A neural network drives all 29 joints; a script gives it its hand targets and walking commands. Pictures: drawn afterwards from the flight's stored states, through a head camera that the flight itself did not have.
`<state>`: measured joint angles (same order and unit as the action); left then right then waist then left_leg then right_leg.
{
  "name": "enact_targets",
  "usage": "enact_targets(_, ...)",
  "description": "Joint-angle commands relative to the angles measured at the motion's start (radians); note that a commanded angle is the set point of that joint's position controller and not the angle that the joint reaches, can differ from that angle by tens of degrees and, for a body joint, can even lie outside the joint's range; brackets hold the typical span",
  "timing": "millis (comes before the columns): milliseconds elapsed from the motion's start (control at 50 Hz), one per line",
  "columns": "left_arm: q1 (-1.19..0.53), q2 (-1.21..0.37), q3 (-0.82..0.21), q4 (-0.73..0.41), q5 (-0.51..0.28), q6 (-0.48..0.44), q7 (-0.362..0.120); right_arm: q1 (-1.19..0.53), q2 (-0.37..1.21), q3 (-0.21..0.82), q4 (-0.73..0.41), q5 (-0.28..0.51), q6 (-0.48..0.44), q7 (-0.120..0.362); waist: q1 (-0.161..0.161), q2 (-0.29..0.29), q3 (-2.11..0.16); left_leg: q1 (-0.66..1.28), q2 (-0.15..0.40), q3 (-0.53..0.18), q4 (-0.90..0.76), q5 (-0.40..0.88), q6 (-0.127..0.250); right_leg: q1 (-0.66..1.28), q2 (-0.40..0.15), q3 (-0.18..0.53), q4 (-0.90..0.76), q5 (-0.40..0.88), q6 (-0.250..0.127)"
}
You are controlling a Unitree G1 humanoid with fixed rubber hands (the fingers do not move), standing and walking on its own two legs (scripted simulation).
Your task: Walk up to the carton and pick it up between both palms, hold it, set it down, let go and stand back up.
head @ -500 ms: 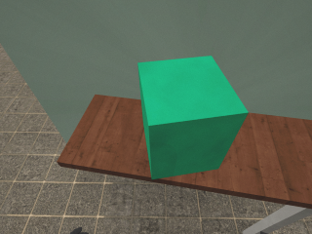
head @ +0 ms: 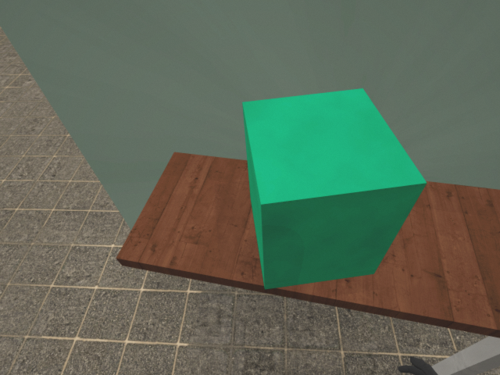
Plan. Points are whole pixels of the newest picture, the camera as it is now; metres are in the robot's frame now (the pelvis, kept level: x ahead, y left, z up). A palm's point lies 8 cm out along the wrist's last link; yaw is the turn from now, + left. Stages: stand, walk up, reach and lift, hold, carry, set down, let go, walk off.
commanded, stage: walk up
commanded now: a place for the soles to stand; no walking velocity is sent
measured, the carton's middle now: (311, 192) +0.40 -0.07 +0.06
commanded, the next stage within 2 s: reach and lift in 0.10 s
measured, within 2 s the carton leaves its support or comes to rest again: neither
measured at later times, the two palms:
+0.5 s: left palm (154, 355) +0.18 +0.19 -0.07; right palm out of the picture +0.11 -0.29 -0.07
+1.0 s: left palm (156, 345) +0.18 +0.18 -0.03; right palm out of the picture +0.13 -0.28 -0.05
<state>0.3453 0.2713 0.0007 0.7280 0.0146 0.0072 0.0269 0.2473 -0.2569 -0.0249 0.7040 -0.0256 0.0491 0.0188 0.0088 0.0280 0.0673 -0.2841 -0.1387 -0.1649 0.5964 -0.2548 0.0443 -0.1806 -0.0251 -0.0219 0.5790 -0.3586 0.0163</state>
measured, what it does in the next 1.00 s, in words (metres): stands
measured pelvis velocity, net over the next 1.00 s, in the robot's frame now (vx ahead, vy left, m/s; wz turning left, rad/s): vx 0.01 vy -0.05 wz -0.14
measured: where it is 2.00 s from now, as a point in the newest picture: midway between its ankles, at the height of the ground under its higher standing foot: outside the picture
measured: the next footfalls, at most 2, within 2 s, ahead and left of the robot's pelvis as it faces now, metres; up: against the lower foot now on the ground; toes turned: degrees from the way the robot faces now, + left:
none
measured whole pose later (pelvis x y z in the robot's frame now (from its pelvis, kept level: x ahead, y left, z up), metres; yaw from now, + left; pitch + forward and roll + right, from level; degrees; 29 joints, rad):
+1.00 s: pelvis +0.01 -0.05 +0.02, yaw -8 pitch -4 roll +1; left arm 0.31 0.19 0.06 0.33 -0.05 0.01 0.10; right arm 0.28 -0.22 0.06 0.60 0.10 -0.22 0.07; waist 0.07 -0.03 0.04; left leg -0.10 0.00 -0.05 0.33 -0.17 -0.03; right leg -0.05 0.06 0.05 0.35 -0.23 -0.05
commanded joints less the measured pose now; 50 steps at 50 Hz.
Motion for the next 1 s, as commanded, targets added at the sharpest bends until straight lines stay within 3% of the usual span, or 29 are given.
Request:
enact_targets(0,0.008,0.169,0.055,-0.101,-0.006,-0.017,0.005,0.018,-0.170,-0.050,-0.074,0.008,-0.027,-0.003,-0.014,-0.067,-0.043,0.047,0.162,-0.117,-0.092,0.261,0.004,-0.053,-0.102,0.094,-0.122,0.144,-0.076)
enact_targets(80,0.040,0.158,0.057,-0.095,-0.004,-0.017,0.007,-0.014,-0.162,-0.045,-0.071,0.014,-0.023,-0.010,0.001,-0.017,-0.009,-0.023,0.171,-0.144,-0.156,0.126,0.008,-0.027,-0.079,0.094,-0.117,0.065,-0.064)
enact_targets(100,-0.539,0.236,0.113,-0.211,-0.045,0.083,0.026,-0.480,-0.051,-0.136,0.081,-0.112,-0.179,0.009,0.011,-0.029,-0.059,-0.122,0.198,0.155,-0.099,-0.085,-0.090,-0.265,-0.004,-0.062,-0.011,-0.120,-0.059)
enact_targets(120,-0.454,0.173,0.070,-0.219,-0.042,0.131,0.054,-0.394,-0.090,-0.160,0.162,-0.116,-0.229,0.044,-0.012,-0.004,0.016,-0.149,0.212,0.136,-0.131,-0.189,-0.086,-0.218,0.006,-0.070,0.009,-0.096,-0.062)
enact_targets(140,-0.447,0.162,0.071,-0.216,-0.033,0.154,0.057,-0.395,-0.101,-0.157,0.189,-0.115,-0.238,0.060,-0.008,-0.005,-0.016,-0.136,0.220,0.133,-0.138,-0.200,-0.087,-0.207,0.002,-0.077,0.022,-0.088,-0.054)
enact_targets(160,-0.396,0.144,0.069,-0.216,-0.026,0.173,0.058,-0.365,-0.112,-0.141,0.212,-0.101,-0.244,0.066,-0.001,-0.011,-0.046,-0.124,0.224,0.120,-0.134,-0.144,-0.092,-0.164,0.002,-0.088,0.035,-0.029,-0.050)
enact_targets(220,-0.271,0.088,0.056,-0.285,-0.013,0.205,0.060,-0.282,-0.170,-0.133,0.245,-0.058,-0.283,0.077,-0.006,0.071,-0.182,0.011,0.227,0.108,-0.199,0.005,-0.112,-0.014,0.048,-0.122,-0.018,0.097,-0.038)
enact_targets(260,-0.175,0.064,0.063,-0.315,-0.012,0.218,0.065,-0.232,-0.198,-0.123,0.246,-0.017,-0.305,0.090,0.002,0.080,-0.262,0.204,0.205,0.116,-0.185,0.248,-0.128,-0.016,0.073,-0.115,-0.088,0.162,-0.049)
enact_targets(320,-0.112,0.037,0.073,-0.313,-0.005,0.225,0.067,-0.228,-0.209,-0.089,0.190,0.031,-0.300,0.103,0.023,0.051,-0.254,0.297,0.166,0.138,-0.195,0.368,-0.121,0.005,0.092,-0.102,-0.187,0.191,-0.057)
enact_targets(380,-0.140,0.058,0.114,-0.276,0.000,0.216,0.061,-0.261,-0.181,-0.050,0.078,0.025,-0.283,0.095,0.062,-0.011,-0.197,0.244,0.122,0.184,-0.211,0.315,-0.091,0.018,0.083,-0.067,-0.243,0.162,-0.045)
enact_targets(460,-0.241,0.066,0.142,-0.307,0.005,0.179,0.075,-0.293,-0.132,-0.031,-0.033,0.011,-0.274,0.090,0.099,-0.029,-0.101,0.157,0.111,0.228,-0.253,0.179,-0.064,0.013,0.062,-0.024,-0.280,0.084,-0.039)
enact_targets(500,-0.280,0.054,0.144,-0.329,0.007,0.158,0.086,-0.287,-0.113,-0.018,-0.057,0.017,-0.263,0.092,0.102,-0.030,-0.055,0.133,0.114,0.241,-0.276,0.117,-0.056,0.010,0.049,-0.002,-0.294,0.044,-0.040)
enact_targets(560,-0.301,0.040,0.133,-0.362,-0.004,0.136,0.089,-0.257,-0.095,-0.004,-0.098,0.035,-0.248,0.086,0.082,-0.046,-0.024,0.134,0.114,0.248,-0.285,0.060,-0.046,-0.003,0.028,0.030,-0.313,0.015,-0.034)
enact_targets(620,-0.277,0.028,0.121,-0.399,-0.010,0.120,0.082,-0.200,-0.086,0.001,-0.096,0.055,-0.238,0.076,0.055,-0.033,-0.021,0.172,0.112,0.244,-0.285,0.093,-0.050,0.000,0.016,0.048,-0.327,0.068,-0.033)
enact_targets(680,-0.220,0.028,0.118,-0.435,-0.030,0.091,0.064,-0.148,-0.091,0.005,-0.116,0.072,-0.254,0.058,0.033,-0.063,-0.067,0.220,0.106,0.235,-0.272,0.191,-0.052,0.041,0.014,0.054,-0.328,0.217,-0.014)
enact_targets(760,-0.173,0.045,0.121,-0.467,-0.043,0.033,0.055,-0.130,-0.090,0.019,-0.177,0.097,-0.300,0.044,0.049,-0.069,-0.103,0.229,0.100,0.228,-0.266,0.278,-0.052,0.082,0.017,0.055,-0.318,0.339,-0.001)
enact_targets(860,-0.144,0.049,0.107,-0.537,-0.065,-0.022,0.068,-0.122,-0.092,0.015,-0.260,0.119,-0.337,0.043,0.064,-0.075,-0.125,0.236,0.108,0.230,-0.274,0.302,-0.050,0.073,0.026,0.046,-0.323,0.300,-0.008)
enact_targets(980,-0.070,0.019,0.089,-0.586,-0.079,-0.045,0.081,-0.076,-0.113,0.026,-0.338,0.165,-0.351,0.052,0.069,-0.080,-0.125,0.267,0.112,0.221,-0.273,0.371,-0.056,0.061,0.034,0.048,-0.336,0.337,-0.017)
